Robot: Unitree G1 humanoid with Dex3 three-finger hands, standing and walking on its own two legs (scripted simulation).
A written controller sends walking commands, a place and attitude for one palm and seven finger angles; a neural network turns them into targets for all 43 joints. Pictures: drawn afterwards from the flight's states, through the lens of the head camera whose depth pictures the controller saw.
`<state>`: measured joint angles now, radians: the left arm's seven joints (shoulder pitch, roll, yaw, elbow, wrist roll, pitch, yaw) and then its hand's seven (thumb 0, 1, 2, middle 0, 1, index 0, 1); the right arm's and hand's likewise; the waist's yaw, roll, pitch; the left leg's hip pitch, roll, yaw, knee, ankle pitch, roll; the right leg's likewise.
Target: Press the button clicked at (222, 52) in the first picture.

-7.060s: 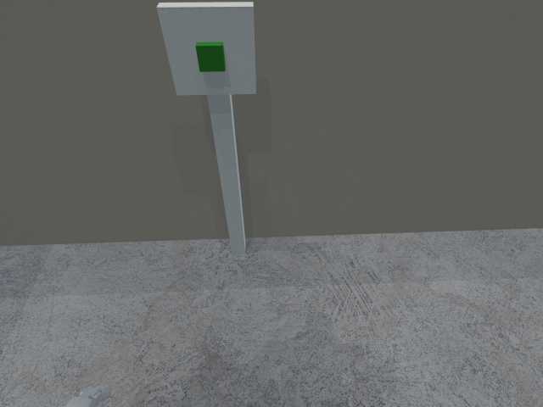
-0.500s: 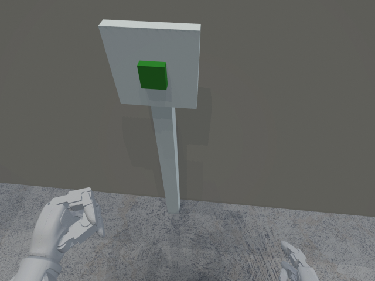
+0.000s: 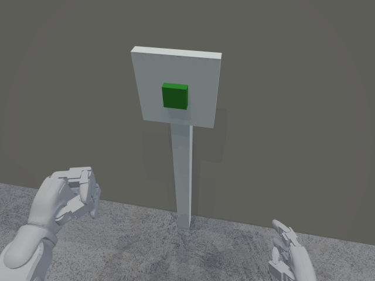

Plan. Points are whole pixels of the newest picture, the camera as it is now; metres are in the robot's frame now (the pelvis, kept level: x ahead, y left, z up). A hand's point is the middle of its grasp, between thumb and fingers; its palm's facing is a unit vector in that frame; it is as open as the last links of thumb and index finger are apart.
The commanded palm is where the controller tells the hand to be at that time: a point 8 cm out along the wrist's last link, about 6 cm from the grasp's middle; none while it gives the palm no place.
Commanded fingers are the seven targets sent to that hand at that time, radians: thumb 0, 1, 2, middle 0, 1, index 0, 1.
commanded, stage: raise the hand and make a fist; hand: left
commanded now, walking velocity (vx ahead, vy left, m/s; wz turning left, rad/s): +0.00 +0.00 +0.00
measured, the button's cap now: (175, 95) +0.51 +0.09 +0.15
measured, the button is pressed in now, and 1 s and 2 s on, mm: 0 0 0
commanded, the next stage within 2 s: aim a knuckle at the button in 0.58 s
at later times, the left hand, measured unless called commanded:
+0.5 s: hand (89, 190) +0.23 +0.20 +0.14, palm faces -0.03 -1.00 -0.07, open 3.1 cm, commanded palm +0.20 +0.25 +0.15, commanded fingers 0.00 0.90 0.90 -1.30 -1.50 -1.30 -1.50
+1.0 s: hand (120, 174) +0.27 +0.16 +0.14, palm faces -0.08 -1.00 -0.05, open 3.1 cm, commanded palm +0.25 +0.21 +0.14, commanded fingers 0.00 0.90 0.90 -1.30 -1.50 -1.30 -1.50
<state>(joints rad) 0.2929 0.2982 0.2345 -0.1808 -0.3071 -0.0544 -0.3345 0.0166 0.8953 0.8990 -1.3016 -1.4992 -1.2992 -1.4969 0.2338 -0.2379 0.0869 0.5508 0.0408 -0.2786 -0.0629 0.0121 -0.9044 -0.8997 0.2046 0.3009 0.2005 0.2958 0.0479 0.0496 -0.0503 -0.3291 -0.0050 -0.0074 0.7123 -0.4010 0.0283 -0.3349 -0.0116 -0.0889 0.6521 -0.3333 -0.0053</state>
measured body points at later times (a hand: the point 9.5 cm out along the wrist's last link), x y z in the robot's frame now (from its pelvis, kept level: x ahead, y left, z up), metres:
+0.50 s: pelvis -0.01 -0.01 +0.01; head -0.03 -0.02 +0.46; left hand +0.22 +0.25 +0.15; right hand +0.18 -0.24 -0.05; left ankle -0.02 +0.10 -0.72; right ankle +0.01 -0.12 -0.72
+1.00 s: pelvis -0.02 -0.02 +0.01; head -0.03 -0.04 +0.46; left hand +0.26 +0.21 +0.14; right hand +0.16 -0.24 -0.06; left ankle -0.02 +0.10 -0.72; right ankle +0.01 -0.12 -0.72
